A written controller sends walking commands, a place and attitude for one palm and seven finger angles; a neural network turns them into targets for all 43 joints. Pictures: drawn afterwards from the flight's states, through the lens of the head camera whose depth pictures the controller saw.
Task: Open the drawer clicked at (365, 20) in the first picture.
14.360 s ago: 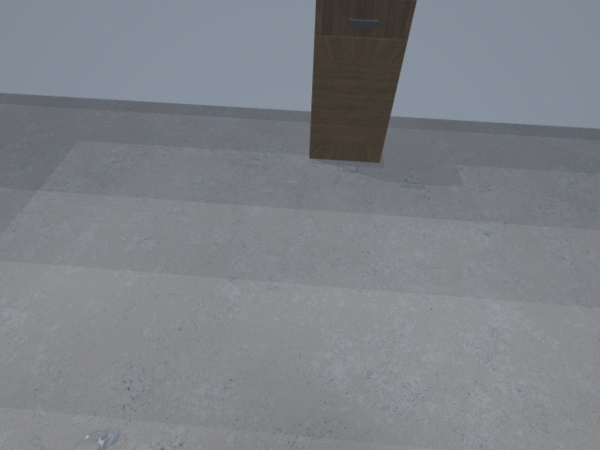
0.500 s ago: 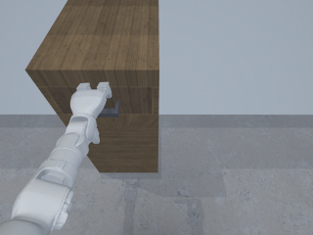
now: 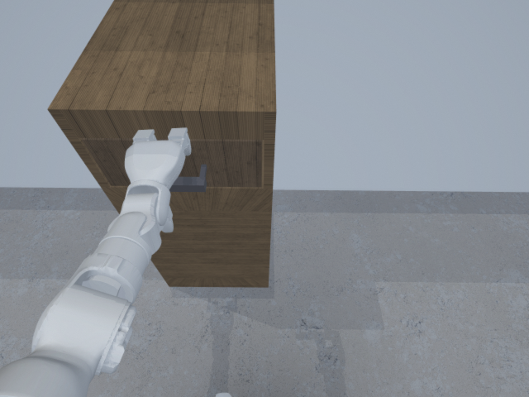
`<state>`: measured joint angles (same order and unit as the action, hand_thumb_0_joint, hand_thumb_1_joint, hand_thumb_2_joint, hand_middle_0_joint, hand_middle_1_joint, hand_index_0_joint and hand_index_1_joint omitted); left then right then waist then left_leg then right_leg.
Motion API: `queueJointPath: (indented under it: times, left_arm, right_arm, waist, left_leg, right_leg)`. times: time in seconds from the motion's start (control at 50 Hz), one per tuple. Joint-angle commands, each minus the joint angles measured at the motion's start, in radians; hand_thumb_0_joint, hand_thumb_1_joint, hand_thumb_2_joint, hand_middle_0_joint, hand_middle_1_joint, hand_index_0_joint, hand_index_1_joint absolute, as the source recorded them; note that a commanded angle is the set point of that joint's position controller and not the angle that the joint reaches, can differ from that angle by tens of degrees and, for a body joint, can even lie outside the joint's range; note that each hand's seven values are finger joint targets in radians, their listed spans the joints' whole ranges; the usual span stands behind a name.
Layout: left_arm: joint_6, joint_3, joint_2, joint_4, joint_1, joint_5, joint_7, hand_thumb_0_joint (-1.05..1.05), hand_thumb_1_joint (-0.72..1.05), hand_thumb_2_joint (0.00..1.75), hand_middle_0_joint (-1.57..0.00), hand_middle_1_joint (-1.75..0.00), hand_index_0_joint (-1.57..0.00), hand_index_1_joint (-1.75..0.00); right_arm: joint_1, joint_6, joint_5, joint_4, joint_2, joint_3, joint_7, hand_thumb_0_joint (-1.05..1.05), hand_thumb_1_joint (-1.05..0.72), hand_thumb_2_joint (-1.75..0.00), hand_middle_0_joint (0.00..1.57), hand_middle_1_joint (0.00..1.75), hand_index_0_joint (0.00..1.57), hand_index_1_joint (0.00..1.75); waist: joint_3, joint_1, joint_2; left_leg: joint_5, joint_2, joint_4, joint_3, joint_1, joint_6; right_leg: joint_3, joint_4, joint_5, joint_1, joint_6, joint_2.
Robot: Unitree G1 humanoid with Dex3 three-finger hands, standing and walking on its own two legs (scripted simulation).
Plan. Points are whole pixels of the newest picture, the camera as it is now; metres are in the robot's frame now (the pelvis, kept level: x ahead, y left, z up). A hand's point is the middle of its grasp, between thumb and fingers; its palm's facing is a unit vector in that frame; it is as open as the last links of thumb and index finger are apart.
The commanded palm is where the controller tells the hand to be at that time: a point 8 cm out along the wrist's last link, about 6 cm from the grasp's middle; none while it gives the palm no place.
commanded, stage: move the hooked fingers above the handle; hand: left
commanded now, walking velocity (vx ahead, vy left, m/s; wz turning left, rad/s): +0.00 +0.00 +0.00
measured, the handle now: (177, 176) +0.52 +0.16 -0.03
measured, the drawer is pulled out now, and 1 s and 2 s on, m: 0.00 0.00 0.00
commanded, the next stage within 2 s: lower the fingers behind the handle in 0.92 s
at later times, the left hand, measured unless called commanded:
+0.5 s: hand (168, 180) +0.47 +0.15 +0.03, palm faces -0.04 -0.03 -1.00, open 13.7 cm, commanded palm +0.44 +0.16 +0.09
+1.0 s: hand (170, 181) +0.46 +0.15 +0.03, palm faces -0.05 -0.05 -1.00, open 13.8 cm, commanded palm +0.44 +0.16 +0.09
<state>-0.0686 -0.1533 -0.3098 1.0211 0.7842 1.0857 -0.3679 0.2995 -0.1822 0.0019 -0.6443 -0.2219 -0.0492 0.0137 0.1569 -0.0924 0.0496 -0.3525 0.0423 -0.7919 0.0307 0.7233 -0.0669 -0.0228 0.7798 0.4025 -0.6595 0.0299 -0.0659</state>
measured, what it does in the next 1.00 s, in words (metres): stands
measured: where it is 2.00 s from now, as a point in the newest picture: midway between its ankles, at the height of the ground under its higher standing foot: outside the picture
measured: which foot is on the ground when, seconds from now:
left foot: down 0.00-1.00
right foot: down 0.00-1.00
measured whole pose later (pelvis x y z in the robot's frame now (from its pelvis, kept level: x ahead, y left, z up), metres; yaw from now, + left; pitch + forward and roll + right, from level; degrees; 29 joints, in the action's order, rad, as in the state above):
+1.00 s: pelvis +0.01 -0.01 +0.00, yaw +1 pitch +16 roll -1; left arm -0.01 -0.17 -0.33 0.98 0.76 1.06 -0.31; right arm 0.31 -0.18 0.01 -0.66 -0.23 -0.06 0.03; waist 0.15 -0.09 0.05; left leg -0.35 0.04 -0.78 0.01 0.70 -0.05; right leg -0.01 0.76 0.40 -0.63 0.05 -0.07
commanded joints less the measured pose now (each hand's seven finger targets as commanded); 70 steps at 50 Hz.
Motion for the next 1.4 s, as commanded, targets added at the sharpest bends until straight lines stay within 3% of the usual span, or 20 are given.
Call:
queueJointPath:
  times: [0.0,0.02,0.14,0.18,0.24,0.26,0.32,0.38,0.52,0.62,0.7,0.74,0.8,0.92,0.98,1.06,1.16,1.24,1.34,1.38]
  left_arm:
    - [0.008,0.013,-0.144,-0.21,0.433,-0.017,-0.002,0.0,-0.5,0.3,-0.3,-1.2,-0.3,-1.2]
    - [0.024,-0.012,-0.114,-0.227,0.454,-0.026,0.008,0.0,-0.5,0.3,-0.3,-1.2,-0.3,-1.2]
    - [0.079,0.022,-0.15,-0.251,0.5,-0.004,-0.028,0.0,-0.5,0.3,-0.3,-1.2,-0.3,-1.2]
    - [0.064,0.026,-0.147,-0.234,0.507,0.002,-0.058,0.0,-0.5,0.3,-0.3,-1.2,-0.3,-1.2]
    - [0.011,0.102,-0.246,-0.176,0.488,0.01,-0.086,0.0,-0.5,0.3,-0.3,-1.2,-0.3,-1.2]
    - [-0.004,0.075,-0.21,-0.184,0.484,0.009,-0.084,0.0,-0.5,0.3,-0.3,-1.2,-0.3,-1.2]
    - [-0.036,0.119,-0.263,-0.17,0.435,0.007,-0.073,0.0,-0.5,0.3,-0.3,-1.2,-0.3,-1.2]
    - [-0.043,0.112,-0.266,-0.175,0.395,-0.002,-0.046,0.0,-0.5,0.3,-0.3,-1.2,-0.3,-1.2]
    - [0.065,0.01,-0.15,-0.276,0.377,-0.028,0.03,0.0,-0.5,0.3,-0.3,-1.2,-0.3,-1.2]
    - [0.099,0.062,-0.205,-0.289,0.395,-0.019,-0.013,0.0,-0.5,0.3,-0.3,-1.2,-0.3,-1.2]
    - [0.06,0.094,-0.263,-0.25,0.434,0.001,-0.055,0.0,-0.5,0.3,-0.3,-1.2,-0.3,-1.2]
    - [0.046,0.057,-0.219,-0.265,0.46,-0.002,-0.054,0.0,-0.5,0.3,-0.3,-1.2,-0.3,-1.2]
    - [0.023,0.042,-0.19,-0.228,0.426,-0.018,-0.029,0.0,-0.5,0.3,-0.3,-1.2,-0.3,-1.2]
    - [0.058,0.032,-0.175,-0.243,0.412,-0.033,0.021,0.0,-0.5,0.3,-0.3,-1.2,-0.3,-1.2]
    - [0.086,0.064,-0.21,-0.27,0.4,-0.012,0.003,0.0,-0.5,0.3,-0.3,-1.2,-0.3,-1.2]
    - [0.06,0.093,-0.219,-0.198,0.333,0.002,-0.042,0.0,-0.5,0.3,-0.3,-1.2,-0.3,-1.2]
    - [0.031,0.071,-0.193,-0.207,0.372,0.004,-0.058,0.0,-0.5,0.3,-0.3,-1.2,-0.3,-1.2]
    - [0.063,0.053,-0.169,-0.255,0.411,0.001,-0.055,0.0,-0.5,0.3,-0.3,-1.2,-0.3,-1.2]
    - [0.072,0.076,-0.184,-0.205,0.372,0.017,-0.083,0.0,-0.5,0.3,-0.3,-1.2,-0.3,-1.2]
    - [0.064,0.044,-0.144,-0.21,0.394,0.02,-0.098,0.0,-0.5,0.3,-0.3,-1.2,-0.3,-1.2]
  right_arm:
    - [0.096,0.018,0.001,0.071,-0.161,-0.059,0.016,0.0,-0.9,-0.9,0.2,0.3,0.2,0.3]
    - [0.096,0.022,0.0,0.07,-0.156,-0.06,0.017,0.0,-0.9,-0.9,0.2,0.3,0.2,0.3]
    - [0.12,0.036,-0.006,0.041,-0.156,-0.066,0.013,0.0,-0.9,-0.9,0.2,0.3,0.2,0.3]
    - [0.124,0.035,-0.01,0.035,-0.157,-0.066,0.005,0.0,-0.9,-0.9,0.2,0.3,0.2,0.3]
    - [0.126,0.025,-0.009,0.034,-0.169,-0.058,0.005,0.0,-0.9,-0.9,0.2,0.3,0.2,0.3]
    - [0.124,0.022,-0.009,0.04,-0.164,-0.06,0.003,0.0,-0.9,-0.9,0.2,0.3,0.2,0.3]
    - [0.111,0.007,-0.006,0.049,-0.166,-0.057,0.007,0.0,-0.9,-0.9,0.2,0.3,0.2,0.3]
    - [0.097,0.002,0.004,0.063,-0.165,-0.053,0.016,0.0,-0.9,-0.9,0.2,0.3,0.2,0.3]
    - [0.082,0.021,0.009,0.073,-0.151,-0.058,0.027,0.0,-0.9,-0.9,0.2,0.3,0.2,0.3]
    - [0.079,0.032,0.003,0.058,-0.151,-0.06,0.023,0.0,-0.9,-0.9,0.2,0.3,0.2,0.3]
    - [0.077,0.033,0.003,0.052,-0.157,-0.055,0.021,0.0,-0.9,-0.9,0.2,0.3,0.2,0.3]
    - [0.074,0.031,0.002,0.053,-0.152,-0.058,0.017,0.0,-0.9,-0.9,0.2,0.3,0.2,0.3]
    - [0.083,0.027,0.003,0.054,-0.157,-0.061,0.015,0.0,-0.9,-0.9,0.2,0.3,0.2,0.3]
    - [0.086,0.023,0.003,0.06,-0.156,-0.057,0.02,0.0,-0.9,-0.9,0.2,0.3,0.2,0.3]
    - [0.091,0.02,0.0,0.06,-0.153,-0.059,0.018,0.0,-0.9,-0.9,0.2,0.3,0.2,0.3]
    - [0.097,0.015,-0.005,0.056,-0.154,-0.058,0.011,0.0,-0.9,-0.9,0.2,0.3,0.2,0.3]
    - [0.104,0.015,-0.005,0.053,-0.158,-0.065,0.005,0.0,-0.9,-0.9,0.2,0.3,0.2,0.3]
    - [0.111,0.021,-0.008,0.042,-0.155,-0.072,0.008,0.0,-0.9,-0.9,0.2,0.3,0.2,0.3]
    - [0.107,0.022,-0.012,0.028,-0.155,-0.07,0.007,0.0,-0.9,-0.9,0.2,0.3,0.2,0.3]
    - [0.104,0.025,-0.014,0.028,-0.151,-0.07,0.002,0.0,-0.9,-0.9,0.2,0.3,0.2,0.3]
  waist:
    - [0.375,-0.024,-0.056]
    - [0.37,-0.034,-0.05]
    - [0.366,-0.031,0.007]
    - [0.379,-0.029,0.018]
    - [0.417,-0.011,-0.011]
    - [0.429,-0.008,0.005]
    - [0.446,0.007,-0.051]
    - [0.389,0.01,-0.068]
    - [0.325,-0.017,-0.056]
    - [0.329,-0.011,-0.035]
    - [0.346,-0.009,-0.024]
    - [0.403,-0.017,0.009]
    - [0.392,-0.02,-0.015]
    - [0.367,-0.017,-0.039]
    - [0.397,-0.002,-0.005]
    - [0.365,0.011,-0.045]
    - [0.399,-0.003,-0.036]
    - [0.442,-0.016,-0.017]
    - [0.405,-0.015,-0.026]
    - [0.399,-0.019,-0.006]
  left_leg:
    - [0.369,-0.03,0.054,-0.04,-0.371,0.017]
    - [0.374,-0.03,0.051,-0.046,-0.379,0.017]
    - [0.367,-0.036,0.038,-0.069,-0.396,0.027]
    - [0.365,-0.034,0.032,-0.066,-0.385,0.028]
    - [0.377,-0.027,0.034,-0.05,-0.331,0.025]
    - [0.402,-0.026,0.034,-0.042,-0.344,0.026]
    - [0.427,-0.022,0.038,-0.03,-0.32,0.02]
    - [0.377,-0.019,0.064,-0.014,-0.294,0.013]
    - [0.36,-0.02,0.08,-0.023,-0.347,0.008]
    - [0.324,-0.015,0.065,-0.027,-0.339,0.01]
    - [0.303,-0.009,0.053,-0.024,-0.301,0.012]
    - [0.344,-0.008,0.043,-0.023,-0.336,0.015]
    - [0.37,-0.013,0.041,-0.025,-0.355,0.015]
    - [0.383,-0.011,0.045,-0.029,-0.339,0.01]
    - [0.404,-0.014,0.036,-0.032,-0.354,0.016]
    - [0.407,-0.016,0.029,-0.027,-0.299,0.018]
    - [0.402,-0.02,0.024,-0.027,-0.311,0.019]
    - [0.428,-0.026,0.007,-0.037,-0.354,0.019]
    - [0.408,-0.027,-0.012,-0.042,-0.311,0.022]
    - [0.39,-0.027,-0.016,-0.042,-0.306,0.025]
  right_leg:
    - [0.016,-0.109,-0.334,0.075,0.014,-0.004]
    - [0.016,-0.111,-0.329,0.063,0.015,-0.003]
    - [0.026,-0.087,-0.27,-0.021,0.023,-0.008]
    - [0.03,-0.079,-0.269,-0.026,0.025,-0.011]
    - [0.023,-0.068,-0.317,0.04,0.023,-0.01]
    - [0.025,-0.069,-0.346,0.056,0.024,-0.01]
    - [0.013,-0.082,-0.41,0.136,0.018,-0.009]
    - [0.001,-0.111,-0.411,0.172,0.013,-0.002]
    - [-0.005,-0.143,-0.383,0.142,0.014,0.006]
    - [-0.005,-0.132,-0.334,0.104,0.018,0.005]
    - [-0.007,-0.115,-0.33,0.101,0.016,0.004]
    - [-0.006,-0.105,-0.369,0.104,0.014,0.004]
    - [0.0,-0.109,-0.389,0.107,0.013,0.001]
    - [-0.003,-0.116,-0.416,0.125,0.014,0.005]
    - [0.0,-0.096,-0.408,0.103,0.017,0.001]
    - [0.006,-0.081,-0.413,0.101,0.02,-0.005]
    - [0.005,-0.076,-0.41,0.097,0.018,-0.005]
    - [0.005,-0.068,-0.409,0.066,0.016,-0.005]
    - [0.008,-0.048,-0.382,0.02,0.018,-0.008]
    - [0.014,-0.042,-0.359,-0.003,0.02,-0.008]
